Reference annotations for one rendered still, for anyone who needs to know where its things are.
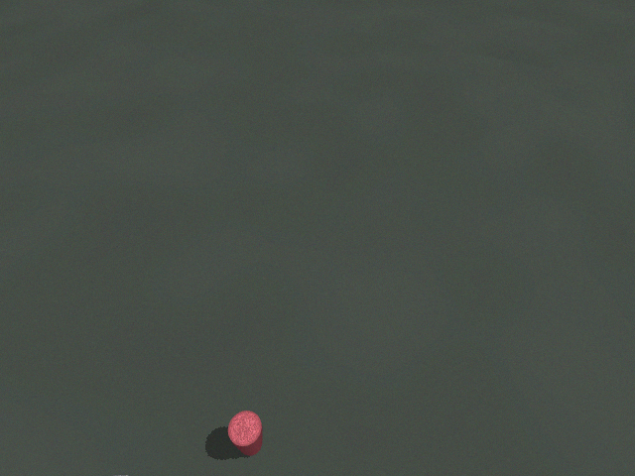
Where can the cup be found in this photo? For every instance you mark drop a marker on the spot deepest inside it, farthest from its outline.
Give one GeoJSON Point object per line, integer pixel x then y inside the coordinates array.
{"type": "Point", "coordinates": [245, 432]}

